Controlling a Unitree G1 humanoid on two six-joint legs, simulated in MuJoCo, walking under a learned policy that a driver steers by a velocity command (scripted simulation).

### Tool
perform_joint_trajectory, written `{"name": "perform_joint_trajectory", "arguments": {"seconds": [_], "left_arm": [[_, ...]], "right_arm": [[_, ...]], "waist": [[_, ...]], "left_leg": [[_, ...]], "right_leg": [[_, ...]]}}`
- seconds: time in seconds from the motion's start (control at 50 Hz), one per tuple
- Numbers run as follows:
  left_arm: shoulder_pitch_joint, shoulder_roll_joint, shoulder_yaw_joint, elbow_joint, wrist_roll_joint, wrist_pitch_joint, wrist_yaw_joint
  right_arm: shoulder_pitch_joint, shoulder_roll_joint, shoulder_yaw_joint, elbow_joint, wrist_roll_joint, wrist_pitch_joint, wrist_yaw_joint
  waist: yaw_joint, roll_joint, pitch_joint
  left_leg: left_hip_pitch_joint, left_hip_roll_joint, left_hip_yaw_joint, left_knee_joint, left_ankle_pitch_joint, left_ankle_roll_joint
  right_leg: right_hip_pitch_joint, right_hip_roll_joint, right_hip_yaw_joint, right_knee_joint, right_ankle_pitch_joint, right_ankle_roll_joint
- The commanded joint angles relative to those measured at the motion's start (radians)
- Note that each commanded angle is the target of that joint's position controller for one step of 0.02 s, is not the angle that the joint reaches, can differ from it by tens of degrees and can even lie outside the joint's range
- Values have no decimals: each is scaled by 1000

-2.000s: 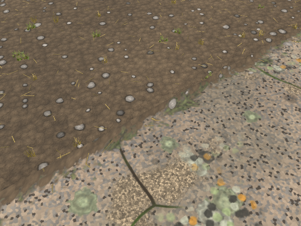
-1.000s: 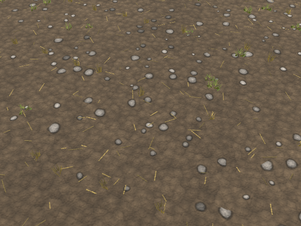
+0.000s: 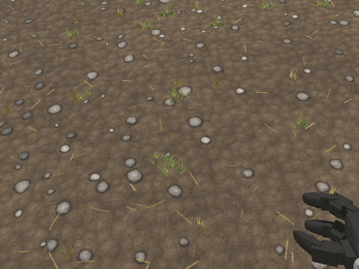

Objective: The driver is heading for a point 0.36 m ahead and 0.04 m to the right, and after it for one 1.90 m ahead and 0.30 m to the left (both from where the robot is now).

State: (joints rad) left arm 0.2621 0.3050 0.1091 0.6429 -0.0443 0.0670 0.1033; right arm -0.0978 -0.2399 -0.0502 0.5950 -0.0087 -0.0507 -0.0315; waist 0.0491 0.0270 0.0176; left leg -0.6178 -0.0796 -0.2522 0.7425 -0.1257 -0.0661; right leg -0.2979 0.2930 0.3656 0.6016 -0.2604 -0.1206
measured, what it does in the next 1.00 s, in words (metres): goes down, turning right: left foot, then right foot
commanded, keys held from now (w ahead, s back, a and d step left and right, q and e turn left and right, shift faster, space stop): e+shift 0.36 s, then shift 0.04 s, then w+shift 0.18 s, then w+q+shift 0.24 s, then q+shift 0.18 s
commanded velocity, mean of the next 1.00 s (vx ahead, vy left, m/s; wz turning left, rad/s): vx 0.34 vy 0.00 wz -0.35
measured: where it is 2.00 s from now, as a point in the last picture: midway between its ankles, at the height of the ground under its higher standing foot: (247, 263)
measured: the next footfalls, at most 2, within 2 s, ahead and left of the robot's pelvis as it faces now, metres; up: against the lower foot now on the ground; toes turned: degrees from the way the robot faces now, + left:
left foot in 0.08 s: +0.19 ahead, +0.14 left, +0.00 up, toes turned -18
right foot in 0.50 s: -0.01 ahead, -0.07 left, +0.00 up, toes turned -28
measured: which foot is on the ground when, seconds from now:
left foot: up 0.00-0.06, down 0.08-0.50, up 0.52-0.96, down 0.98-1.00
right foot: down 0.00-0.08, up 0.10-0.48, down 0.50-1.00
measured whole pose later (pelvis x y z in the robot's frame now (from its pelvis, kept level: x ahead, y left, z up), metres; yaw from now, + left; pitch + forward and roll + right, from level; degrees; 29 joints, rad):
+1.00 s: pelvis +0.24 -0.07 -0.03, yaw -17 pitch +3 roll +0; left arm 0.41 0.27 0.03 0.80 0.01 -0.04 0.06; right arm 0.17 -0.30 -0.06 0.69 0.03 -0.05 0.09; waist 0.02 0.02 0.02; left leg -0.57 -0.08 0.10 0.63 -0.12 0.12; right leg 0.12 -0.02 -0.18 0.58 -0.49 0.02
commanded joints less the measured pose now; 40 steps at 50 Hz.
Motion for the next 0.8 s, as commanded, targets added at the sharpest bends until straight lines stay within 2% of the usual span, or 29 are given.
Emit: {"name": "perform_joint_trajectory", "arguments": {"seconds": [0.02,0.04,0.06,0.08,0.1,0.12,0.14,0.16,0.18,0.22,0.26,0.3,0.34,0.4,0.44,0.46,0.48,0.5,0.52,0.54,0.56,0.6,0.62,0.64,0.66,0.68,0.7,0.74,0.8], "left_arm": [[-4,102,26,-103,9,-7,-10],[-37,108,25,-125,10,-7,-19],[-68,101,19,-142,6,-6,-30],[-37,55,1,-143,7,-7,-46],[50,-6,-20,-135,23,-10,-59],[129,104,6,-150,4,-20,-84],[68,195,25,-132,8,-28,-92],[30,217,32,-119,7,-21,-92],[38,198,24,-104,15,-6,-88],[63,146,0,-105,28,4,-89],[39,100,-20,-115,25,0,-84],[2,91,-27,-128,22,-3,-82],[-29,89,-31,-140,28,-7,-83],[-4,88,-32,-119,33,-11,-93],[103,105,-22,-67,31,-12,-103],[201,103,-15,-16,27,-15,-109],[324,92,-14,55,31,-22,-112],[392,109,-9,91,30,-34,-106],[284,191,-19,23,40,-58,-100],[204,227,0,-22,60,-88,-105],[112,202,-10,-39,63,-116,-102],[63,147,-32,-38,51,-129,-96],[68,132,-39,-35,50,-137,-93],[108,161,-30,5,62,-129,-110],[133,146,-30,18,68,-131,-118],[157,131,-32,29,71,-133,-121],[179,123,-33,37,75,-135,-120],[204,124,-31,55,77,-141,-112],[221,101,-37,80,79,-156,-100]], "right_arm": [[-27,-103,-32,-57,7,-35,7],[8,-115,-40,-45,10,-38,10],[60,-117,-46,-27,13,-39,12],[108,-106,-46,-17,10,-30,13],[155,-146,-53,-35,-6,-8,6],[196,-155,-57,-35,-26,8,14],[167,-125,-57,-56,-15,10,13],[109,-93,-49,-70,-11,18,8],[65,-101,-45,-83,-5,33,-1],[45,-143,-50,-79,-12,43,-13],[85,-158,-56,-52,-16,44,-15],[120,-173,-64,-30,-14,43,-14],[136,-197,-76,-15,-4,43,-12],[139,-227,-87,1,10,47,1],[162,-246,-91,21,42,44,15],[145,-232,-86,23,53,41,18],[124,-189,-76,19,43,37,19],[100,-96,-50,5,32,31,33],[99,-15,-28,-31,26,9,51],[2,-124,-51,-75,61,-18,54],[8,-180,-65,-72,70,-32,51],[119,-176,-69,-9,27,-34,46],[149,-174,-71,11,22,-28,50],[247,-139,-54,79,-82,31,85],[251,-137,-58,84,-65,57,101],[228,-134,-58,83,-37,70,110],[207,-130,-59,81,-19,76,114],[189,-141,-62,80,-17,74,117],[154,-150,-59,82,-37,65,119]], "waist": [[-21,-175,-107],[-37,-179,-106],[-64,-145,-115],[-67,-25,-162],[-34,171,-235],[10,316,-313],[-26,238,-229],[-27,154,-150],[-9,95,-115],[12,50,-80],[-8,68,-104],[-31,99,-137],[-41,112,-156],[-36,124,-165],[4,140,-184],[53,139,-186],[101,78,-162],[126,-157,-67],[50,-323,28],[73,-262,83],[26,-208,131],[-30,-183,75],[-36,-189,53],[-53,-182,6],[-44,-178,36],[-25,-163,64],[-7,-154,88],[2,-146,97],[15,-134,109]], "left_leg": [[49,-13,9,-113,-15,31],[144,-7,15,-175,-14,45],[295,9,33,-290,61,66],[525,96,-3,-374,212,124],[754,336,-205,-324,433,239],[742,529,-420,-358,377,390],[638,475,-410,-387,214,398],[534,381,-265,-398,56,346],[441,321,-168,-410,-2,299],[293,276,-29,-444,59,276],[317,276,50,-458,97,282],[385,317,76,-468,86,296],[419,351,99,-475,42,291],[367,345,168,-474,-17,271],[276,359,167,-510,-322,239],[198,342,192,-488,-460,199],[90,281,266,-371,-557,138],[-135,184,381,10,-569,57],[-414,113,326,313,-465,39],[-513,142,187,327,-336,76],[-508,162,161,328,-189,91],[-395,186,175,287,-8,70],[-353,174,197,297,71,54],[-209,141,269,298,66,43],[-185,123,273,320,68,40],[-205,99,241,334,70,39],[-239,63,192,341,73,40],[-296,40,165,328,99,46],[-347,51,199,298,104,66]], "right_leg": [[165,-273,312,-39,536,46],[117,-266,331,-25,493,40],[40,-223,303,18,347,50],[-90,-141,217,161,-22,74],[-288,-25,56,389,-465,103],[-365,-72,-28,585,-531,136],[-407,-157,-107,673,-406,181],[-412,-199,-133,699,-295,196],[-385,-222,-171,738,-219,202],[-308,-258,-266,723,-121,201],[-300,-295,-321,645,-88,201],[-307,-345,-329,566,-89,202],[-279,-382,-331,471,-94,189],[-118,-359,-377,288,-111,150],[48,-316,-439,152,-132,101],[178,-286,-481,60,-111,68],[309,-250,-507,-10,-153,45],[396,-388,-244,-194,-375,-24],[350,-626,216,-341,-628,-136],[250,-694,427,-527,-803,-227],[225,-678,377,-533,-677,-190],[216,-592,144,-468,-438,-103],[210,-559,55,-473,-370,-79],[168,-470,-69,-518,-328,-20],[149,-458,-126,-529,-288,-7],[157,-461,-171,-532,-259,6],[176,-473,-208,-530,-238,18],[253,-501,-261,-530,-200,36],[358,-530,-325,-541,-134,33]]}}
